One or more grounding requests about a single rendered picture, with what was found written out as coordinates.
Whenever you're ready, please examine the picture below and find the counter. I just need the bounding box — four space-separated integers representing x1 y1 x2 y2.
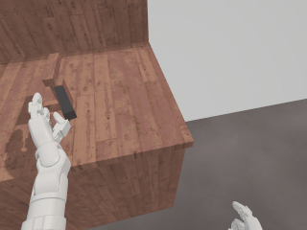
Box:
0 0 194 230

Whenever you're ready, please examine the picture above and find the left robot hand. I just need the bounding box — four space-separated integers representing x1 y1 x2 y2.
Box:
28 92 71 149

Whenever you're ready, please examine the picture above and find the right robot hand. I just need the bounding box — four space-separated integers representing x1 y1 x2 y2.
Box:
228 201 263 230

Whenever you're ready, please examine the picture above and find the tap lever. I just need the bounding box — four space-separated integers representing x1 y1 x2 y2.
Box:
54 85 77 121

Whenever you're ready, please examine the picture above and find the left robot forearm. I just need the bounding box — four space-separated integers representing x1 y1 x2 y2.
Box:
21 142 71 230

